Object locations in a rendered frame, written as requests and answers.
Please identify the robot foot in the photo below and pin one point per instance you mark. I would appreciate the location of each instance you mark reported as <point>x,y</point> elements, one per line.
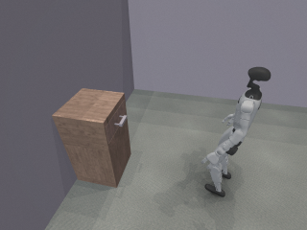
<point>227,175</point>
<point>212,189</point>

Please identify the drawer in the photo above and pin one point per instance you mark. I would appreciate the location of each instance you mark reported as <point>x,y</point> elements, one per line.
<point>111,127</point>

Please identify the robot right hand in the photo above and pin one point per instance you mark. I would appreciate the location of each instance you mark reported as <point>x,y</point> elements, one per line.
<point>230,117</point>

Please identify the handle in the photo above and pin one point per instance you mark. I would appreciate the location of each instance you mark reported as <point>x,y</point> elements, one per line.
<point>124,118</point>

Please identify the robot left hand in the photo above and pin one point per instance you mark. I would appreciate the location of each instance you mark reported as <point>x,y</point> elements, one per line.
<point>213,158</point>

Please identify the right robot foot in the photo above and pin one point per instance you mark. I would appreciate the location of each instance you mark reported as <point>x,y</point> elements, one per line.
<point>227,175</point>

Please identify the robot left forearm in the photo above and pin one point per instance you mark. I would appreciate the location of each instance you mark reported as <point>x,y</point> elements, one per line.
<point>231,142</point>

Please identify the left robot foot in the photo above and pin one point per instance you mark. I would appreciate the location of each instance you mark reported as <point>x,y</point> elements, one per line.
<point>212,189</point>

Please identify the cabinet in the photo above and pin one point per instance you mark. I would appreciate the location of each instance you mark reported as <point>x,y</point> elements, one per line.
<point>81,123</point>

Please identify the robot left upper arm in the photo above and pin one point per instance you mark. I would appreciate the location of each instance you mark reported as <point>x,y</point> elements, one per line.
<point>246,111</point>

